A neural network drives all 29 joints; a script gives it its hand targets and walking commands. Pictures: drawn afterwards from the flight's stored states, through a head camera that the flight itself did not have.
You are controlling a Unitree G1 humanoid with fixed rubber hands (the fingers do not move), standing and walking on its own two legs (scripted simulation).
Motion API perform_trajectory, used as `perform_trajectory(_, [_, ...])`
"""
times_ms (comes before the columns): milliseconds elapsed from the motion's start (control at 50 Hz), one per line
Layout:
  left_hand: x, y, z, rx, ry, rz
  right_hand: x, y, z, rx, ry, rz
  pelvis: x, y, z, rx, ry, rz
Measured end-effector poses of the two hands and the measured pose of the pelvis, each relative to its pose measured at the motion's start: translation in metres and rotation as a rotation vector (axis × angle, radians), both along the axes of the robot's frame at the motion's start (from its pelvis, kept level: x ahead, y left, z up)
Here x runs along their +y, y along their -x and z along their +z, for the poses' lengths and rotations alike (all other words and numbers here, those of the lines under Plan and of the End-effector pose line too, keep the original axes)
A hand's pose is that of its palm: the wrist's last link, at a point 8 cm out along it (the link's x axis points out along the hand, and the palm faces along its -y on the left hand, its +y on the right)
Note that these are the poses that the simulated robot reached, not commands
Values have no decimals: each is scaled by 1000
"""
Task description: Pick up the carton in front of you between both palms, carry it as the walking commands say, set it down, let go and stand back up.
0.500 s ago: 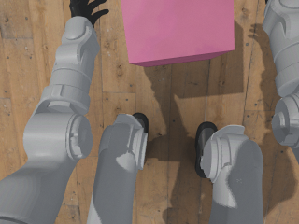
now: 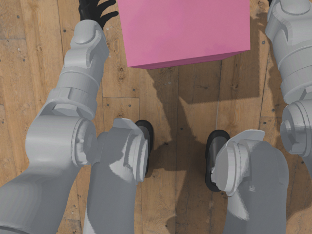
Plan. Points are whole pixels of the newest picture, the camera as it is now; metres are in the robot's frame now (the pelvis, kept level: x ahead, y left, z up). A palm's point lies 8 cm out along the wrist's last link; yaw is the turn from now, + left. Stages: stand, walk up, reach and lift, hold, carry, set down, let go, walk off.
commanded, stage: reach and lift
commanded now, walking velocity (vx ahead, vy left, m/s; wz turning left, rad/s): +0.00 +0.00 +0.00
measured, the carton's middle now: (180, 16) +0.54 +0.01 -0.25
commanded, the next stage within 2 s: none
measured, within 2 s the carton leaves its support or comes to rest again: leaves its support in 0.40 s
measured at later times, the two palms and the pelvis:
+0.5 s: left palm (98, 7) +0.53 +0.16 -0.15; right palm out of the picture +0.56 -0.14 -0.17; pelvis +0.00 +0.00 +0.00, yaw -1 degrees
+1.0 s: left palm out of the picture +0.49 +0.15 +0.04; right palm out of the picture +0.51 -0.15 +0.04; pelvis -0.01 +0.00 +0.10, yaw -3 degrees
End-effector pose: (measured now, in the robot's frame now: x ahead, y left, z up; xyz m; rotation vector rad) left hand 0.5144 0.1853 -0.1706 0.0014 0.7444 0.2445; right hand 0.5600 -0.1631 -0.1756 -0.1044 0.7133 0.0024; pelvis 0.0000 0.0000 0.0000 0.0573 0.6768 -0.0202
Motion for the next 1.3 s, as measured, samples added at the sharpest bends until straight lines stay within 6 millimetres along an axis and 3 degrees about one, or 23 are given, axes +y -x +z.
perform_trajectory(180, [-22,-7,3,-6,21,-36,23,2,1,5,-20,31,0,7,5,-13,-1,0])
perform_trajectory(400, [-22,-14,8,23,28,-27,25,-2,6,52,1,32,-1,2,0,-15,3,-4])
perform_trajectory(540, [-23,-17,30,-26,42,-3,25,5,16,20,-24,2,-2,-4,-3,6,6,-5])
perform_trajectory(600, [-26,-12,47,-60,37,38,25,8,35,-9,-33,-15,-1,-5,-1,20,11,-8])
perform_trajectory(680, [-31,-3,82,-101,56,34,19,16,78,-46,-44,-42,1,-3,10,40,17,-14])
perform_trajectory(780, [-36,11,131,-89,65,20,14,32,133,-32,-56,-78,2,2,37,62,19,-27])
perform_trajectory(900, [-34,24,180,-62,51,2,16,46,183,-7,-50,-79,3,8,75,78,18,-33])
perform_trajectory(1080, [-33,28,232,-70,50,-20,16,57,235,-17,-46,-97,4,6,116,90,29,-21])
perform_trajectory(1300, [-38,39,292,-83,56,-35,11,77,292,-30,-62,-132,5,-13,167,56,36,-24])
